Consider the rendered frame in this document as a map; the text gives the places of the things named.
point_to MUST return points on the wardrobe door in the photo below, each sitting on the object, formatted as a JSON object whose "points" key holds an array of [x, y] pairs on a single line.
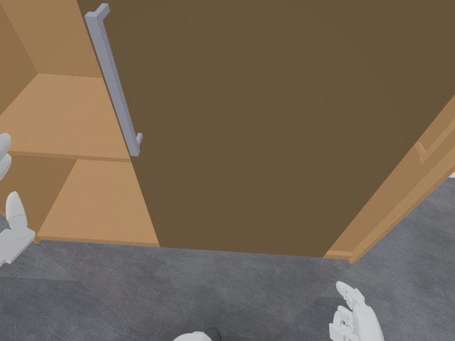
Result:
{"points": [[269, 124], [407, 174]]}

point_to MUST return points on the handle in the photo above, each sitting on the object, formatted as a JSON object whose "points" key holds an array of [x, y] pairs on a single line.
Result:
{"points": [[98, 34], [439, 145]]}

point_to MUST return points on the right robot hand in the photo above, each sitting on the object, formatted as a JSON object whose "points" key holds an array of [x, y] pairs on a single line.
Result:
{"points": [[362, 323]]}

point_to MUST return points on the left robot hand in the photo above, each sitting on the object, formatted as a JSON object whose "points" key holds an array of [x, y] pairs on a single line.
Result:
{"points": [[14, 241]]}

